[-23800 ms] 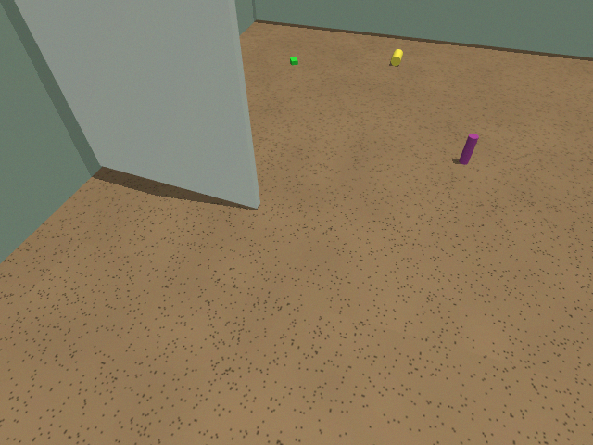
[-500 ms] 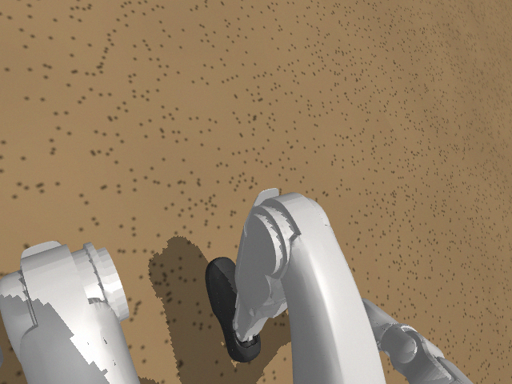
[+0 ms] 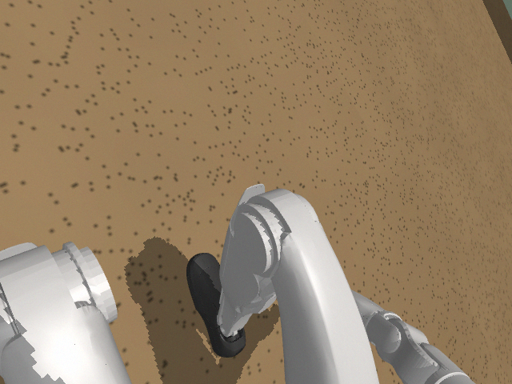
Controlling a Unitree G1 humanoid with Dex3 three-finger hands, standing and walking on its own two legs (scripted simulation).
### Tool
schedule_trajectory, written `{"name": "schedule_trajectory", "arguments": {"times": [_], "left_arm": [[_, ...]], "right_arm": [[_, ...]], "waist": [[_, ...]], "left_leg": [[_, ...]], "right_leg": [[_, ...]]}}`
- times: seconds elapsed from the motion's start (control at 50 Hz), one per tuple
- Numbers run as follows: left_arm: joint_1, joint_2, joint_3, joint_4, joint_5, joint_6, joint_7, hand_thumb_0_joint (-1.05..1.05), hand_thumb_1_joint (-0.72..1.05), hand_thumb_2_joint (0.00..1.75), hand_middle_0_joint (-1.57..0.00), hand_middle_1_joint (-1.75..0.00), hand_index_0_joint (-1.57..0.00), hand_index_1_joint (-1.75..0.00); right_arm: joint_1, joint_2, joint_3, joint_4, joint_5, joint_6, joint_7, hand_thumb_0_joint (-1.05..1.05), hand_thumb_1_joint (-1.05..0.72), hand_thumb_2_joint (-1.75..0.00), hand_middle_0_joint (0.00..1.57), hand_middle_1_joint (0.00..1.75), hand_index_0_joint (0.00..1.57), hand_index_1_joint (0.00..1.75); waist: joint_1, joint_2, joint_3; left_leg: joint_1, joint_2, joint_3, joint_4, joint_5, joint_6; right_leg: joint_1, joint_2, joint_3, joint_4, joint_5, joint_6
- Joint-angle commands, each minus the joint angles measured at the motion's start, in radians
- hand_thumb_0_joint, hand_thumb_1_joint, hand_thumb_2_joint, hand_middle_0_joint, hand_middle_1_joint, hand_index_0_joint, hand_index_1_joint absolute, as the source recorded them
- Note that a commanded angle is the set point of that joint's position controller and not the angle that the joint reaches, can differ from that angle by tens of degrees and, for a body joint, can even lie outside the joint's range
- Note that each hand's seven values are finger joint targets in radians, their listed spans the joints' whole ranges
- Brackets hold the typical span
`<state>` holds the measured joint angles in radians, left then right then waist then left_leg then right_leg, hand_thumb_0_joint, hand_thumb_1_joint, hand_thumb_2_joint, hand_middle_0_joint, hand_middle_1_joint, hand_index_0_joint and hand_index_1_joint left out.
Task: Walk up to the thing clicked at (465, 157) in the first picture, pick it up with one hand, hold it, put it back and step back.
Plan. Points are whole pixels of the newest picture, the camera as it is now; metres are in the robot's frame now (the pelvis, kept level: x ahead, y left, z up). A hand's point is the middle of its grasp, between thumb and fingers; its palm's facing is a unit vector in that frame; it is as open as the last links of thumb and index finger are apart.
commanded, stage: lower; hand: left
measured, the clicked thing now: out of the picture +0.44 +0.31 -0.20
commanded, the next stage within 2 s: loosen in 0.18 s
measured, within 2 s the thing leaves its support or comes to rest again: rests again in 0.08 s
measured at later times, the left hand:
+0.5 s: hand out of the picture +0.45 +0.29 -0.18, palm faces +0.40 -0.92 -0.01, open 6.4 cm
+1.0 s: hand out of the picture +0.45 +0.29 -0.17, palm faces +0.40 -0.92 +0.01, open 15.6 cm
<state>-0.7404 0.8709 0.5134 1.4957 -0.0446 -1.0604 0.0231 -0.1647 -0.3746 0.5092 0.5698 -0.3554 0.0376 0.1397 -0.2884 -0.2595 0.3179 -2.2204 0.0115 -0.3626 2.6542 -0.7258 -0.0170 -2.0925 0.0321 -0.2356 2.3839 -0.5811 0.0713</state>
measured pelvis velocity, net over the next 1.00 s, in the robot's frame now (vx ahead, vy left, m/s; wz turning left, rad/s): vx -0.01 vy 0.00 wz -0.02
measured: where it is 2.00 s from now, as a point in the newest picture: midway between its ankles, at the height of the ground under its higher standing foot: (159, 364)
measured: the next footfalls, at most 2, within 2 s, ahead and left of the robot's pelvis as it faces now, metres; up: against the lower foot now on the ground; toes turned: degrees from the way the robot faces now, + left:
none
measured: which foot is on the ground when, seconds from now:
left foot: down 0.00-1.00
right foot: down 0.00-1.00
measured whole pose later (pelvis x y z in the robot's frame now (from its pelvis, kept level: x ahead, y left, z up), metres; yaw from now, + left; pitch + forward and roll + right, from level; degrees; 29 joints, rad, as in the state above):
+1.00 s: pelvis -0.01 +0.00 +0.00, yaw -1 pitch +12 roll -19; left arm -0.74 0.91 0.52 1.53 -0.06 -1.11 0.02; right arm -0.18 -0.38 0.56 0.54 -0.37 0.04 0.13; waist -0.30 -0.29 0.33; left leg -2.20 0.02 -0.39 2.66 -0.72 -0.01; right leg -2.06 0.05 -0.26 2.36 -0.56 0.08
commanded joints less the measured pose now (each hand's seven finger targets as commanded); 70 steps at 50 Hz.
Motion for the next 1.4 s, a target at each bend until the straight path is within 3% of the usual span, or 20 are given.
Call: {"name": "schedule_trajectory", "arguments": {"times": [0.0,0.26,0.28,0.4,0.52,0.58,0.86,0.96,1.06,1.08,1.12,1.18,1.2,1.22,1.24,1.28,1.3,1.34,1.36,1.38], "left_arm": [[-0.251,0.181,0.005,-0.165,-0.011,-0.107,-0.001,0.0,0.53,1.27,-1.28,-1.36,-1.29,-1.36],[-0.232,0.193,-0.006,-0.136,0.004,-0.121,0.012,0.0,0.53,1.27,-1.27,-1.35,-1.28,-1.35],[-0.234,0.198,-0.006,-0.133,0.004,-0.122,0.012,0.0,0.48,1.19,-1.33,-1.31,-1.34,-1.31],[-0.234,0.188,0.0,-0.13,-0.015,-0.134,0.009,0.0,0.22,0.71,-1.03,-0.92,-1.05,-0.9],[-0.236,0.184,-0.017,-0.11,-0.02,-0.125,-0.004,0.0,-0.18,0.42,-0.7,-0.56,-0.7,-0.56],[-0.215,0.175,-0.013,-0.094,-0.023,-0.115,-0.008,0.0,-0.28,0.37,-0.62,-0.49,-0.61,-0.49],[-0.23,0.182,-0.011,-0.083,-0.013,-0.124,0.001,0.0,-0.47,0.14,-0.28,-0.16,-0.28,-0.17],[-0.208,0.221,0.02,-0.114,-0.031,-0.129,-0.01,0.0,-0.56,0.08,-0.08,-0.03,-0.07,-0.04],[-0.211,0.322,0.087,-0.256,-0.018,-0.1,-0.035,0.0,-0.59,0.05,-0.07,-0.01,-0.06,-0.02],[-0.183,0.305,0.086,-0.274,-0.02,-0.086,-0.047,0.0,-0.61,0.04,-0.07,-0.01,-0.06,-0.02],[-0.173,0.335,0.123,-0.376,-0.028,-0.051,-0.072,0.0,-0.61,0.04,-0.07,-0.01,-0.06,-0.02],[-0.113,0.239,0.073,-0.461,-0.047,0.027,-0.138,0.0,-0.61,0.02,-0.08,-0.02,-0.07,-0.03],[-0.085,0.192,0.045,-0.45,-0.055,0.059,-0.159,0.0,-0.61,0.03,-0.07,-0.03,-0.07,-0.03],[-0.054,0.099,-0.025,-0.441,-0.068,0.09,-0.188,0.0,-0.61,0.03,-0.07,-0.03,-0.06,-0.03],[-0.062,0.075,-0.035,-0.453,-0.084,0.118,-0.201,0.0,-0.61,0.04,-0.06,-0.04,-0.06,-0.03],[-0.105,0.094,-0.018,-0.51,-0.106,0.155,-0.217,0.0,-0.61,0.04,-0.04,-0.04,-0.05,-0.03],[-0.125,0.067,-0.039,-0.486,-0.114,0.171,-0.227,0.0,-0.61,0.03,-0.04,-0.04,-0.05,-0.03],[-0.16,0.097,-0.004,-0.484,-0.118,0.186,-0.231,0.0,-0.61,0.04,-0.03,-0.04,-0.04,-0.03],[-0.154,0.075,-0.018,-0.429,-0.115,0.193,-0.235,0.0,-0.53,0.07,-0.06,0.0,-0.04,-0.01],[-0.127,0.277,0.053,-0.378,0.044,0.258,-0.194,0.0,-0.56,0.08,-0.08,-0.06,-0.07,-0.07]], "right_arm": [[0.059,-0.359,-0.109,0.001,-0.01,0.013,-0.021,0.0,-0.89,-0.9,0.2,0.3,0.2,0.3],[0.039,-0.373,-0.093,-0.006,-0.022,0.019,-0.021,0.0,-0.89,-0.9,0.2,0.3,0.2,0.3],[0.033,-0.375,-0.091,-0.008,-0.023,0.021,-0.02,0.0,-0.9,-0.9,0.2,0.3,0.2,0.3],[0.031,-0.374,-0.086,-0.018,-0.024,0.017,-0.019,0.0,-0.91,-0.89,0.2,0.3,0.2,0.3],[0.031,-0.373,-0.083,-0.021,-0.021,0.018,-0.022,0.0,-0.92,-0.9,0.2,0.3,0.2,0.3],[0.029,-0.371,-0.084,-0.023,-0.018,0.017,-0.024,0.0,-0.92,-0.9,0.2,0.3,0.2,0.3],[0.024,-0.374,-0.079,-0.026,-0.024,0.021,-0.026,0.0,-0.92,-0.9,0.2,0.3,0.2,0.3],[0.03,-0.372,-0.077,-0.033,-0.02,0.021,-0.027,0.0,-0.9,-0.9,0.2,0.3,0.2,0.3],[0.042,-0.377,-0.104,-0.034,-0.004,0.031,-0.033,0.0,-0.91,-0.9,0.2,0.3,0.2,0.3],[0.051,-0.375,-0.115,-0.026,0.001,0.036,-0.033,0.0,-0.91,-0.9,0.2,0.3,0.2,0.3],[0.065,-0.378,-0.145,-0.042,0.015,0.04,-0.038,0.0,-0.92,-0.9,0.2,0.3,0.2,0.3],[0.099,-0.357,-0.192,-0.043,0.05,0.041,-0.042,0.0,-0.92,-0.91,0.2,0.3,0.2,0.3],[0.104,-0.357,-0.209,-0.048,0.064,0.039,-0.044,0.0,-0.92,-0.9,0.2,0.3,0.2,0.3],[0.126,-0.343,-0.219,-0.027,0.079,0.038,-0.045,0.0,-0.91,-0.9,0.2,0.3,0.2,0.3],[0.149,-0.334,-0.227,-0.014,0.093,0.035,-0.047,0.0,-0.9,-0.9,0.2,0.3,0.2,0.3],[0.158,-0.324,-0.247,-0.01,0.123,0.026,-0.052,0.0,-0.89,-0.9,0.2,0.3,0.2,0.3],[0.173,-0.317,-0.25,0.001,0.133,0.024,-0.051,0.0,-0.89,-0.9,0.2,0.3,0.2,0.3],[0.189,-0.31,-0.259,0.002,0.146,0.02,-0.051,0.0,-0.87,-0.89,0.2,0.3,0.2,0.3],[0.179,-0.304,-0.26,0.005,0.151,0.018,-0.053,0.0,-0.84,-0.9,0.2,0.3,0.2,0.3],[0.208,-0.279,-0.315,0.024,0.176,0.032,-0.058,0.0,-0.92,-0.92,0.2,0.3,0.2,0.3]], "waist": [[-0.119,0.571,-0.62],[-0.138,0.597,-0.572],[-0.141,0.593,-0.563],[-0.143,0.572,-0.565],[-0.147,0.542,-0.548],[-0.136,0.528,-0.543],[-0.152,0.553,-0.534],[-0.122,0.555,-0.56],[-0.074,0.649,-0.601],[-0.06,0.661,-0.611],[-0.031,0.704,-0.691],[0.001,0.727,-0.745],[-0.007,0.717,-0.731],[-0.02,0.672,-0.702],[-0.027,0.629,-0.682],[-0.008,0.578,-0.67],[-0.019,0.561,-0.664],[-0.013,0.521,-0.657],[-0.015,0.501,-0.628],[0.063,0.583,-0.722]], "left_leg": [[0.405,0.058,0.09,-0.326,0.176,-0.009],[0.436,0.068,0.062,-0.342,0.2,-0.019],[0.426,0.068,0.06,-0.344,0.187,-0.019],[0.421,0.067,0.058,-0.34,0.175,-0.014],[0.38,0.063,0.07,-0.333,0.134,-0.003],[0.378,0.065,0.068,-0.339,0.135,-0.004],[0.409,0.07,0.047,-0.352,0.154,-0.012],[0.395,0.068,0.068,-0.341,0.151,-0.005],[0.438,0.075,0.077,-0.378,0.162,-0.017],[0.451,0.075,0.075,-0.392,0.159,-0.022],[0.496,0.074,0.089,-0.398,0.204,-0.025],[0.507,0.068,0.107,-0.439,0.197,-0.026],[0.487,0.065,0.109,-0.443,0.188,-0.024],[0.449,0.061,0.113,-0.445,0.162,-0.017],[0.409,0.057,0.121,-0.441,0.141,-0.009],[0.356,0.051,0.127,-0.441,0.094,0.006],[0.344,0.048,0.128,-0.437,0.081,0.009],[0.325,0.046,0.126,-0.429,0.06,0.017],[0.314,0.046,0.125,-0.431,0.036,0.019],[0.411,0.046,0.152,-0.481,0.092,0.013]], "right_leg": [[0.334,0.05,-0.104,-0.157,0.184,-0.065],[0.316,0.05,-0.124,-0.145,0.2,-0.067],[0.307,0.051,-0.127,-0.144,0.189,-0.067],[0.319,0.054,-0.129,-0.155,0.184,-0.064],[0.319,0.058,-0.124,-0.174,0.157,-0.065],[0.315,0.06,-0.126,-0.176,0.155,-0.066],[0.306,0.058,-0.136,-0.167,0.17,-0.065],[0.342,0.062,-0.125,-0.176,0.167,-0.065],[0.324,0.053,-0.113,-0.161,0.158,-0.074],[0.312,0.05,-0.111,-0.159,0.15,-0.075],[0.32,0.048,-0.098,-0.156,0.176,-0.08],[0.295,0.041,-0.079,-0.163,0.164,-0.089],[0.269,0.04,-0.078,-0.163,0.16,-0.091],[0.253,0.039,-0.077,-0.176,0.149,-0.091],[0.247,0.038,-0.073,-0.189,0.138,-0.089],[0.225,0.034,-0.061,-0.201,0.11,-0.089],[0.213,0.032,-0.057,-0.202,0.101,-0.089],[0.199,0.03,-0.051,-0.205,0.082,-0.091],[0.176,0.028,-0.049,-0.209,0.061,-0.091],[0.166,0.018,-0.03,-0.216,0.065,-0.098]]}}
